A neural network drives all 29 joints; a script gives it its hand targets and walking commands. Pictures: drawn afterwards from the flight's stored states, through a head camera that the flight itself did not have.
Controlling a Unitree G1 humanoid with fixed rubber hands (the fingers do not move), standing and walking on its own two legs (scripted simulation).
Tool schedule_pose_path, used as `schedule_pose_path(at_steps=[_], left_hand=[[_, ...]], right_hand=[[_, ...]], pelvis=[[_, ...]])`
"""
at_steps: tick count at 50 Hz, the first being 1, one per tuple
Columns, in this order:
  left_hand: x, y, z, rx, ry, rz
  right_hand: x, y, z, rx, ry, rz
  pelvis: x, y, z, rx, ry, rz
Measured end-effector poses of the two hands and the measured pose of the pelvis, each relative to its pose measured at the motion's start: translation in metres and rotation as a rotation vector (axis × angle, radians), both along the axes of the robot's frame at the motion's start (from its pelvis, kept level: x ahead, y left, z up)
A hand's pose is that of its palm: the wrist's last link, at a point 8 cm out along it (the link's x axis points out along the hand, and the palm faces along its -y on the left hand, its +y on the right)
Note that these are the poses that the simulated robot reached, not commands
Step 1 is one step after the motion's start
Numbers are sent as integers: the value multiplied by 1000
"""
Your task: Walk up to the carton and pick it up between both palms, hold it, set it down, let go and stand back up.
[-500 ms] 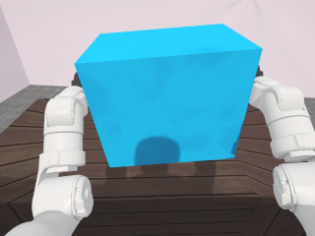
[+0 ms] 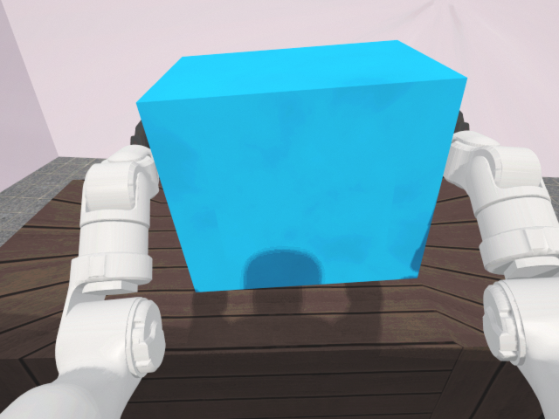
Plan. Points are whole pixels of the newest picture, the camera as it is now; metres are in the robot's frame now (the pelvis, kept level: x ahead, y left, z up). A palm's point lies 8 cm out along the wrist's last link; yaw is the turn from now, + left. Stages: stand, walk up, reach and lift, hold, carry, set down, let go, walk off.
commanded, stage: hold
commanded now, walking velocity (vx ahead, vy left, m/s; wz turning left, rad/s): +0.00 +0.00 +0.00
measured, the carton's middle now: (297, 165) +0.38 +0.00 +0.27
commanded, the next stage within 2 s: none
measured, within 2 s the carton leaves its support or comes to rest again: neither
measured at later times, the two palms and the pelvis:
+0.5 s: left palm (146, 159) +0.37 +0.20 +0.29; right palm (442, 146) +0.37 -0.20 +0.31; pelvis +0.01 +0.00 +0.00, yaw +0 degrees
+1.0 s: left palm (148, 168) +0.36 +0.20 +0.28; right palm (443, 151) +0.37 -0.20 +0.30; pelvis +0.01 +0.00 +0.00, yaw +0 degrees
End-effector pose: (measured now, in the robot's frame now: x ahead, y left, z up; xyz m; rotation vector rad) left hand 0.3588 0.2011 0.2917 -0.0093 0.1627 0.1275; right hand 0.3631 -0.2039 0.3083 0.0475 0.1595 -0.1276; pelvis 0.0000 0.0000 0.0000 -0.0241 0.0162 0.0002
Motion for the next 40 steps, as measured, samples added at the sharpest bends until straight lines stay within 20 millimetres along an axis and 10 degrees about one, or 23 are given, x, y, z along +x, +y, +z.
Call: schedule_pose_path(at_steps=[40], left_hand=[[9,4,-14,-17,-2,5]], right_hand=[[11,4,-8,-27,-2,7]], pelvis=[[11,0,1,-4,3,6]])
